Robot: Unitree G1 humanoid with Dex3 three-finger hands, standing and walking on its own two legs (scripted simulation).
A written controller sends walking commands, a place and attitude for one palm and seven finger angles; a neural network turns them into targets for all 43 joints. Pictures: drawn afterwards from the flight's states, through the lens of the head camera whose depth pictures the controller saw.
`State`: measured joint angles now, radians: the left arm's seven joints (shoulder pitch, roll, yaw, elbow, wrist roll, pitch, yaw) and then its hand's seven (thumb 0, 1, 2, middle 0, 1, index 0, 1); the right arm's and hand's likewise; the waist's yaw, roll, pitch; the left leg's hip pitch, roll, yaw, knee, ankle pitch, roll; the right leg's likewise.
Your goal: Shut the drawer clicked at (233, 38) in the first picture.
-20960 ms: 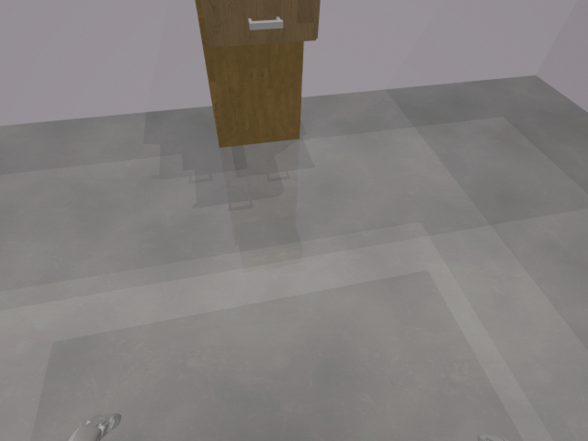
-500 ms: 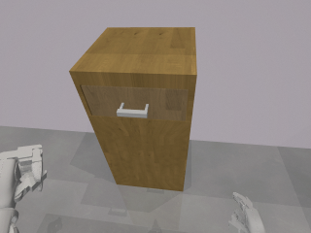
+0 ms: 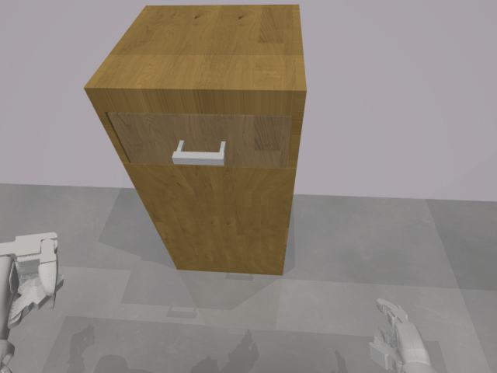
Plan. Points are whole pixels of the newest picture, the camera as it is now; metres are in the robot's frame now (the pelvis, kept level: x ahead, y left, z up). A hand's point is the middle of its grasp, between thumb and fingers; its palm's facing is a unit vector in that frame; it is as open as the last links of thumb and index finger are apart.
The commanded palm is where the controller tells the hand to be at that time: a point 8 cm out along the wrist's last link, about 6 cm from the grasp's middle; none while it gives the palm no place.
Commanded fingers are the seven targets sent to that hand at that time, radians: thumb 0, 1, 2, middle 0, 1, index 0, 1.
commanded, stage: step back with the hand held close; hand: left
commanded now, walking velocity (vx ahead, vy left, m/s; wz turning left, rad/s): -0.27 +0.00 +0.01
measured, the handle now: (200, 151) +0.57 +0.16 -0.02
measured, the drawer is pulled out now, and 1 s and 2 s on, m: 0.00 0.00 0.00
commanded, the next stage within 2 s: stop stepping back and stand still in 1.10 s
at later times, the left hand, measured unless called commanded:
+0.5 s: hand out of the picture +0.11 +0.25 +0.15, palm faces +0.34 -0.81 -0.47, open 3.3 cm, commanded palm +0.05 +0.30 +0.17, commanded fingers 0.00 0.90 0.90 -1.40 -1.60 -1.40 -1.60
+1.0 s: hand out of the picture +0.04 +0.25 +0.16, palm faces +0.32 -0.82 -0.48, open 3.3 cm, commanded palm -0.02 +0.30 +0.17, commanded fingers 0.00 0.90 0.90 -1.40 -1.60 -1.40 -1.60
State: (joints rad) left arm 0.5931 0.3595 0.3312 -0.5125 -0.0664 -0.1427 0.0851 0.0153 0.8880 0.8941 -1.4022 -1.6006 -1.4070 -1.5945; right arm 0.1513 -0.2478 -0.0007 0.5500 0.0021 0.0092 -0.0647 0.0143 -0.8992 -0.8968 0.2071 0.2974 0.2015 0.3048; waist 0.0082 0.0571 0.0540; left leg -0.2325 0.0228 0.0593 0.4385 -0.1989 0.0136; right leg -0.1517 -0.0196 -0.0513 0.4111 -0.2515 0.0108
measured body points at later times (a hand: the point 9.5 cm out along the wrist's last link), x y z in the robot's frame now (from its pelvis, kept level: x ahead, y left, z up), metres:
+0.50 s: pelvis -0.08 +0.01 -0.01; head -0.05 +0.02 +0.44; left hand +0.08 +0.30 +0.18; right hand +0.11 -0.22 -0.09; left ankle +0.02 +0.11 -0.74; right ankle -0.02 -0.12 -0.74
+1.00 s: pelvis -0.14 +0.02 -0.02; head -0.10 +0.04 +0.43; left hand +0.02 +0.30 +0.19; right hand +0.06 -0.20 -0.09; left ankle +0.01 +0.11 -0.74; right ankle -0.19 -0.11 -0.74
